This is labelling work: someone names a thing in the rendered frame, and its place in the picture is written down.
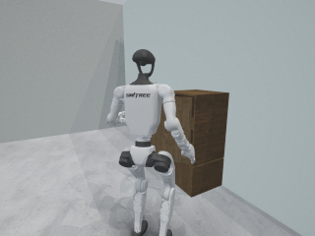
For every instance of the right robot forearm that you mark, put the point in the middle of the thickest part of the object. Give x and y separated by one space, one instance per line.
180 138

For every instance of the robot right upper arm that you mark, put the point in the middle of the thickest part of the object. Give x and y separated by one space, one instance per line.
169 106

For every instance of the cupboard door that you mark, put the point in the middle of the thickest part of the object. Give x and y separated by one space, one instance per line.
163 140

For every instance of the robot left hand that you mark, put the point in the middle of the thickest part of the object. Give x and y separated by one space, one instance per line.
121 119

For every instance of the right robot thigh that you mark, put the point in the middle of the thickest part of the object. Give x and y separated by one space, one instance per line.
164 164

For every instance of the humanoid robot head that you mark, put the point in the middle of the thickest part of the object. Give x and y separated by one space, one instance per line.
143 57

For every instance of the robot left upper arm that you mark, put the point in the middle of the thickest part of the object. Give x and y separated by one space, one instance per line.
116 105

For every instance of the robot right hand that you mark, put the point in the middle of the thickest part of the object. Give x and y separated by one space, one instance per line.
190 154

